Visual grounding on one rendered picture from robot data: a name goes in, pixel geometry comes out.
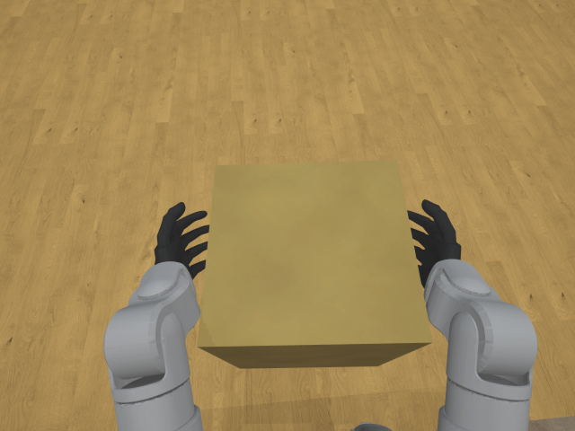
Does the robot right hand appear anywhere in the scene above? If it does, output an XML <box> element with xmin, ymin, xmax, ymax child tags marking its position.
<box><xmin>407</xmin><ymin>199</ymin><xmax>461</xmax><ymax>288</ymax></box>

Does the robot left hand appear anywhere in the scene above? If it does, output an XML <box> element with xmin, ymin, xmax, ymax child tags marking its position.
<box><xmin>155</xmin><ymin>202</ymin><xmax>209</xmax><ymax>280</ymax></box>

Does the robot right forearm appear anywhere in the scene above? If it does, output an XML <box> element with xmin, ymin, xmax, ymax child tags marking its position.
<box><xmin>424</xmin><ymin>259</ymin><xmax>538</xmax><ymax>431</ymax></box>

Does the carton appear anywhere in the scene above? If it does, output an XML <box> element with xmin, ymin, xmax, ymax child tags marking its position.
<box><xmin>197</xmin><ymin>160</ymin><xmax>433</xmax><ymax>369</ymax></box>

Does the robot left forearm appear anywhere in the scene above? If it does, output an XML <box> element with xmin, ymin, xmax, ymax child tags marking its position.
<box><xmin>103</xmin><ymin>261</ymin><xmax>203</xmax><ymax>431</ymax></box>

